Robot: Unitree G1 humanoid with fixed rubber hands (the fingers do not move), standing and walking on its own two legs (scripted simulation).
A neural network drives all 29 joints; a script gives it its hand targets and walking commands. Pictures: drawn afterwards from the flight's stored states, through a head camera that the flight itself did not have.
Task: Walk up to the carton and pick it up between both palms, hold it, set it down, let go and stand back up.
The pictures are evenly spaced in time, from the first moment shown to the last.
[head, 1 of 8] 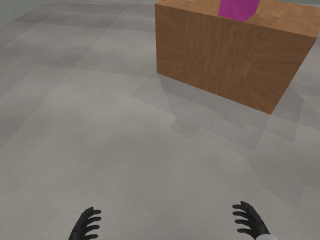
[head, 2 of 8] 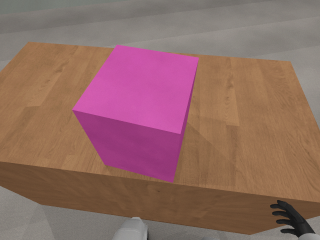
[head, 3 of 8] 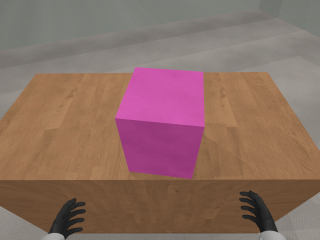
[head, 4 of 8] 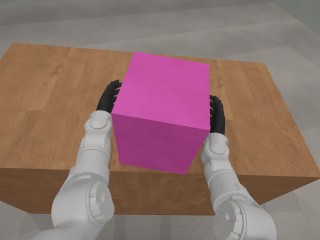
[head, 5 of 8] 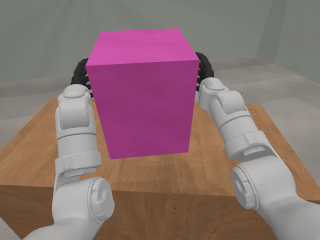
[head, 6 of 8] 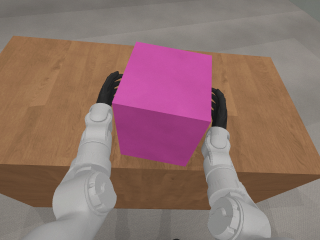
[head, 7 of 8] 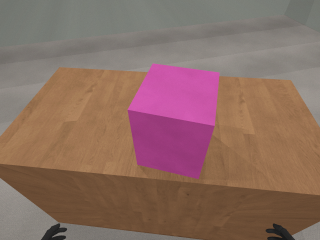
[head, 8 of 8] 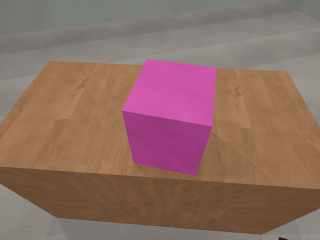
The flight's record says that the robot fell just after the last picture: no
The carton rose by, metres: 0.24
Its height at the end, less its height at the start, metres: +0.00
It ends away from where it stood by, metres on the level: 0.02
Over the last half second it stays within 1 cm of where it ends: yes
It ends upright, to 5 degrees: yes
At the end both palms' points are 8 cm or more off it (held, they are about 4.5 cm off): yes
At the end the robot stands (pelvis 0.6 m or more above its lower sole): yes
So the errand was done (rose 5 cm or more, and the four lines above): yes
